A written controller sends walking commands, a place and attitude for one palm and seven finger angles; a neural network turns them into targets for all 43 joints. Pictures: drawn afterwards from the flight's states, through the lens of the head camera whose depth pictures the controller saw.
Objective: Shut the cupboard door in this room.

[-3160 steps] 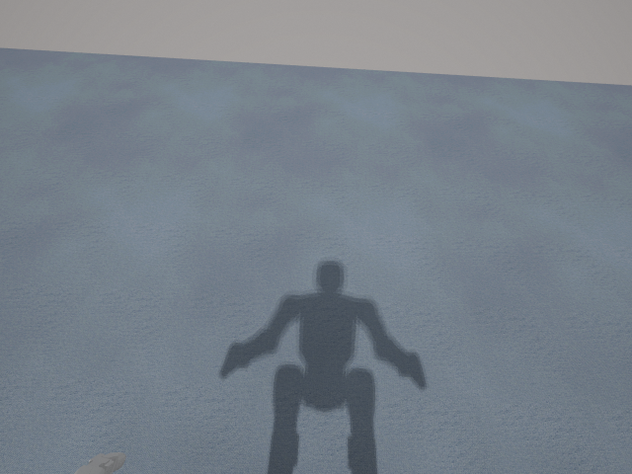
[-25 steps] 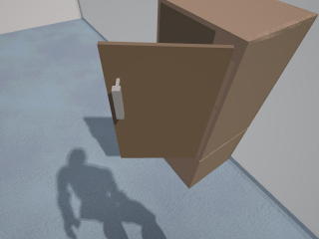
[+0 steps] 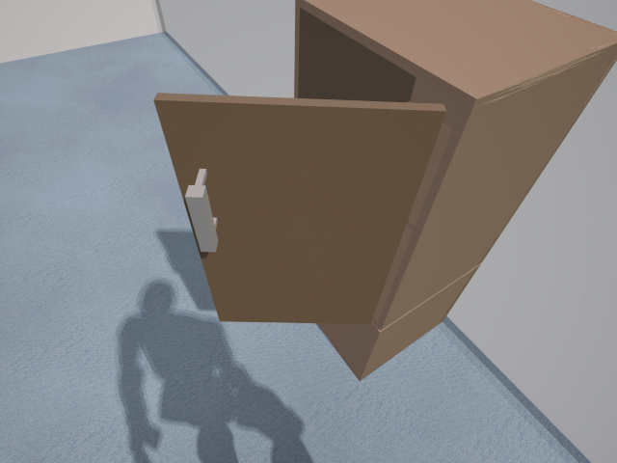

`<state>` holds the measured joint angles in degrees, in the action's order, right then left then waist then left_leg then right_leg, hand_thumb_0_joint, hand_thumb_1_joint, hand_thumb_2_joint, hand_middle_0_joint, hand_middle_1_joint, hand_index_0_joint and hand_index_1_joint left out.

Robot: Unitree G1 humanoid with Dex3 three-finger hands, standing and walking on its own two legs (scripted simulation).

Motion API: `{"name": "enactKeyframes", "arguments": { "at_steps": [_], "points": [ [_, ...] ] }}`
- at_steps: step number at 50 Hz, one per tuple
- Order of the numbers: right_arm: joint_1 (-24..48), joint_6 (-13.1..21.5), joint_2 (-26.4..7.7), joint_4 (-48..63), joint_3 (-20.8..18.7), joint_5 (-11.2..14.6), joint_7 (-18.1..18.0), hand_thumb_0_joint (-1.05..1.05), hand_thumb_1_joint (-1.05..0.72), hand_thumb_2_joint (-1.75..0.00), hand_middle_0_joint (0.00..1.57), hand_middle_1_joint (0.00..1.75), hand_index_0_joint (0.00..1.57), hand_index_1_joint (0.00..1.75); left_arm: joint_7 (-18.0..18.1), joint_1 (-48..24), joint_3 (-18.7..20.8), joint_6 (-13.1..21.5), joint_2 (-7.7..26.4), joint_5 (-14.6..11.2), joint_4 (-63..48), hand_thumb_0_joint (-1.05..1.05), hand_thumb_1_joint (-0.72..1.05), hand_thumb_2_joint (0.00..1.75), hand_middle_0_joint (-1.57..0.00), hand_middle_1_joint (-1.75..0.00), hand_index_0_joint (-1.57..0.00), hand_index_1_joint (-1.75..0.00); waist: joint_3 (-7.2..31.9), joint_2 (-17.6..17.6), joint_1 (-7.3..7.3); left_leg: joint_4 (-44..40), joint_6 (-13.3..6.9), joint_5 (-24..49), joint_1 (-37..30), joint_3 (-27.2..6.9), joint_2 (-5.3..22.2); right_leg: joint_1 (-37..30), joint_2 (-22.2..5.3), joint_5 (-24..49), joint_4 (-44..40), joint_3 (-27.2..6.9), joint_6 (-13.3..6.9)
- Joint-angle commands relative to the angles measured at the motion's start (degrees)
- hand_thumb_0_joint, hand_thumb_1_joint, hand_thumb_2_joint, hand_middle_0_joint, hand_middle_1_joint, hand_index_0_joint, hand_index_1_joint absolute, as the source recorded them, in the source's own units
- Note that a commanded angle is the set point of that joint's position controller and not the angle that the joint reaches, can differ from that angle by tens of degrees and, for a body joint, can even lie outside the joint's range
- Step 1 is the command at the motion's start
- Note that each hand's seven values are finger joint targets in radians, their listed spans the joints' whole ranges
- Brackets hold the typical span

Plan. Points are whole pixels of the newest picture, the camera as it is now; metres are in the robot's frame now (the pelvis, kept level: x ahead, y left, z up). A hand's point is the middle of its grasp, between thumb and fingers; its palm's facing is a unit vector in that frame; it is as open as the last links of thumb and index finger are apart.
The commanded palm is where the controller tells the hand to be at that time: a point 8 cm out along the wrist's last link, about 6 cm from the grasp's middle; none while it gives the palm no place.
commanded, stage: come to a stop and stand still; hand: left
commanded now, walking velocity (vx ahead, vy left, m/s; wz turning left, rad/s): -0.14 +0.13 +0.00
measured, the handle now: (205, 210) +0.46 +0.19 +0.05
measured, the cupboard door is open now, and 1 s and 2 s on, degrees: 56 56 56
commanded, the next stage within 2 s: look again from close up in 1.48 s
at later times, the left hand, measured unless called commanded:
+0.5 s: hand out of the picture +0.04 +0.21 -0.17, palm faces +0.01 -0.96 -0.27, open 7.3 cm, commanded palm none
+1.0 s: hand out of the picture +0.02 +0.19 -0.17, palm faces -0.05 -0.97 -0.22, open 7.4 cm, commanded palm none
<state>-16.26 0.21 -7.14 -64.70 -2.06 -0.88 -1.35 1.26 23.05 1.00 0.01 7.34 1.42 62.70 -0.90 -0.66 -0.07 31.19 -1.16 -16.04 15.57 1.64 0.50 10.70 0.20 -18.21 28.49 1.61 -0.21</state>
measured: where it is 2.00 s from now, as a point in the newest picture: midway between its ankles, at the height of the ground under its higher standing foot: outside the picture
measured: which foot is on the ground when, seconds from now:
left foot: down 0.00-1.00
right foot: down 0.00-1.00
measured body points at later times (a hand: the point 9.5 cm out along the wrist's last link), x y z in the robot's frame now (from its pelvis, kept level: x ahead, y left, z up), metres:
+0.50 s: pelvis -0.01 +0.01 -0.01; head +0.01 +0.01 +0.44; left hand +0.04 +0.26 -0.15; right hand +0.07 -0.21 -0.15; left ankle +0.01 +0.11 -0.73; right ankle -0.03 -0.12 -0.73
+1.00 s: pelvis +0.00 +0.01 +0.00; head +0.03 +0.00 +0.45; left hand +0.02 +0.25 -0.15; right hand +0.01 -0.23 -0.15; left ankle +0.00 +0.11 -0.73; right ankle -0.03 -0.12 -0.73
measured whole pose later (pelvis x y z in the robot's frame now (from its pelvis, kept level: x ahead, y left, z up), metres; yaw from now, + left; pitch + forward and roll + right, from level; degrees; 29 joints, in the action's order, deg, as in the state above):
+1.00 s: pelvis +0.00 +0.01 +0.00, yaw -2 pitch +0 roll +1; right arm -13.9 0.9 -11.9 -61.8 0.7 -0.5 -0.4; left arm 1.4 14.8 -1.6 0.3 11.2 0.7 61.1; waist -3.2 -0.2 0.0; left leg 26.0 -1.9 -13.6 12.5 4.2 -1.1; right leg 10.4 -1.5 -17.4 27.7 -0.8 0.8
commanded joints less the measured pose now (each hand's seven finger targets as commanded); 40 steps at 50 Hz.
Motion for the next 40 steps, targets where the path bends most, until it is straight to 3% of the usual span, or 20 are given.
{"name": "enactKeyframes", "arguments": {
  "at_steps": [1,2,3,6,13,16,17,18,19,21,22,24,27,29,32,40],
  "points": [
    [-0.5,1.4,-3.2,1.9,0.6,0.3,-0.9,0.0,-0.9,-0.9,0.2,0.3,0.2,0.3,0.9,6.1,0.5,1.4,4.8,-0.6,-0.2,0.0,0.9,0.9,-0.2,-0.3,-0.2,-0.3,-1.6,-4.1,0.12,0.5,-0.1,10.7,0.7,0.0,2.5,-1.8,-9.3,25.3,-7.0,-8.9,-3.6],
    [-0.6,1.4,-3.1,1.5,0.8,0.4,-1.0,0.0,-0.9,-0.9,0.2,0.3,0.2,0.3,1.2,5.7,0.2,1.9,4.8,-0.8,0.0,0.0,0.9,0.9,-0.2,-0.3,-0.2,-0.3,-0.5,-2.1,-0.26,-1.2,0.3,14.5,-1.9,-0.7,3.1,-2.7,-9.1,36.2,-5.1,-7.5,-2.8],
    [-1.2,1.4,-3.7,0.8,0.9,0.6,-1.2,0.0,-0.9,-0.9,0.2,0.3,0.2,0.3,1.5,5.0,0.0,2.1,5.1,-0.8,0.0,0.0,0.9,0.9,-0.2,-0.3,-0.2,-0.3,1.7,-0.4,-0.54,-2.6,0.4,20.6,-4.9,-1.5,3.9,-4.0,-8.3,42.6,-3.4,-5.7,-1.7],
    [-0.5,0.6,-5.0,0.9,0.4,1.2,-1.7,0.0,-0.9,-0.9,0.2,0.3,0.2,0.3,2.3,4.4,0.3,1.6,6.5,-0.8,-0.7,0.0,0.9,0.9,-0.2,-0.3,-0.2,-0.3,0.8,0.5,0.08,-1.7,0.6,27.5,-6.7,-1.3,4.1,-4.0,-8.6,48.5,-1.8,-5.2,-0.2],
    [2.1,-0.7,-6.7,3.6,-0.7,0.7,-1.4,0.0,-0.9,-0.9,0.2,0.3,0.2,0.3,2.5,0.9,1.2,0.4,7.7,-0.5,-3.6,0.0,0.9,0.9,-0.2,-0.3,-0.2,-0.3,3.2,-2.2,0.52,0.2,0.7,26.1,-7.1,-1.4,4.5,-3.8,-9.5,42.4,-0.8,-6.4,-1.8],
    [3.1,-0.8,-7.1,3.9,-0.6,0.6,-1.1,0.0,-0.9,-0.9,0.2,0.3,0.2,0.3,2.2,-2.0,0.7,0.0,6.8,-0.5,-4.4,0.0,0.9,0.9,-0.2,-0.3,-0.2,-0.3,2.2,-0.3,0.12,-2.9,-0.1,24.5,-8.5,-3.4,5.5,-0.8,-7.6,28.6,-2.3,-6.1,-1.4],
    [5.7,0.5,-9.8,9.2,-0.9,1.0,-0.5,0.0,-0.9,-0.9,0.2,0.3,0.2,0.3,3.7,0.9,1.1,1.7,9.1,0.1,-4.3,0.0,0.9,0.9,-0.2,-0.3,-0.2,-0.3,2.5,3.2,0.58,6.6,0.5,29.0,-7.8,-1.7,6.2,1.8,-8.8,40.7,-3.0,-8.1,-0.5],
    [2.4,0.3,-7.6,10.3,-0.7,0.5,0.1,0.0,-0.9,-0.9,0.2,0.3,0.2,0.3,3.3,-2.7,1.3,1.8,11.2,-0.1,-7.7,0.0,0.9,0.9,-0.2,-0.3,-0.2,-0.3,4.5,2.1,-1.39,3.5,0.0,10.8,-2.7,-2.5,4.1,-1.1,-9.8,28.7,-1.3,-8.7,-3.1],
    [2.0,0.2,-7.4,10.8,-0.5,0.5,0.2,0.0,-0.9,-0.9,0.2,0.3,0.2,0.3,2.9,-5.1,0.9,1.5,10.2,-0.2,-8.7,0.0,0.9,0.9,-0.2,-0.3,-0.2,-0.3,4.2,3.0,-1.69,-0.2,-0.2,7.7,-3.1,-3.1,4.3,1.5,-8.3,16.5,-0.3,-7.6,-4.0],
    [2.3,0.7,-8.5,12.2,-0.2,0.0,0.3,0.0,-0.9,-0.9,0.2,0.3,0.2,0.3,2.3,-5.0,0.6,1.2,9.4,-0.2,-9.7,0.0,0.9,0.9,-0.2,-0.3,-0.2,-0.3,2.9,7.5,-0.53,-2.9,-1.7,15.0,-2.8,-6.3,5.8,2.4,-4.8,10.3,1.3,-4.8,-3.2],
    [2.6,0.8,-9.2,12.8,-0.1,0.0,0.3,0.0,-0.9,-0.9,0.2,0.3,0.2,0.3,2.2,-4.6,0.5,0.9,9.2,-0.2,-9.7,0.0,0.9,0.9,-0.2,-0.3,-0.2,-0.3,2.0,6.9,-0.02,-4.1,-2.6,15.3,-1.9,-7.8,6.6,2.6,-3.3,5.8,1.4,-3.6,-2.5],
    [3.2,0.8,-10.3,13.8,0.0,0.1,0.3,0.0,-0.9,-0.9,0.2,0.3,0.2,0.3,1.8,-4.6,0.1,0.5,9.1,-0.3,-9.6,0.0,0.9,0.9,-0.2,-0.3,-0.2,-0.3,-0.7,3.5,0.5,-6.6,-3.3,9.8,0.3,-9.1,6.8,3.0,-2.6,1.0,0.1,-3.2,-2.0],
    [3.6,0.6,-10.5,14.1,0.1,-0.1,0.6,0.0,-0.9,-0.9,0.2,0.3,0.2,0.3,1.2,-6.2,-0.1,0.2,9.9,-0.2,-10.0,0.0,0.9,0.9,-0.2,-0.3,-0.2,-0.3,-4.7,2.3,0.31,-11.3,-2.5,-5.0,3.3,-9.0,5.5,5.2,-3.0,-3.5,-1.9,-4.4,-2.1],
    [3.4,0.7,-11.6,13.9,0.0,-0.2,0.8,0.0,-0.9,-0.9,0.2,0.3,0.2,0.3,0.9,-6.5,-0.1,0.1,10.6,-0.1,-10.1,0.0,0.9,0.9,-0.2,-0.3,-0.2,-0.3,-4.9,1.9,0.38,-13.9,-2.5,-10.1,4.0,-9.9,5.7,5.3,-2.8,-4.1,-1.8,-4.2,-1.9],
    [3.1,1.0,-12.0,13.3,0.3,-0.2,0.9,0.0,-0.9,-0.9,0.2,0.3,0.2,0.3,0.6,-6.1,-0.2,0.3,11.1,-0.2,-9.8,0.0,0.9,0.9,-0.2,-0.3,-0.2,-0.3,-3.3,1.1,0.68,-14.8,-2.6,-9.8,3.3,-9.8,5.6,4.0,-3.3,-2.7,-2.2,-4.6,-2.0],
    [1.9,1.9,-11.6,9.5,1.0,0.2,0.6,0.0,-0.9,-0.9,0.2,0.3,0.2,0.3,0.6,-6.2,-0.6,1.3,12.0,-0.5,-7.6,0.0,0.9,0.9,-0.2,-0.3,-0.2,-0.3,0.5,-1.1,0.23,-10.7,-2.0,6.1,-3.9,-5.4,4.6,2.8,-5.4,5.4,-4.8,-6.3,-1.7]
  ]
}}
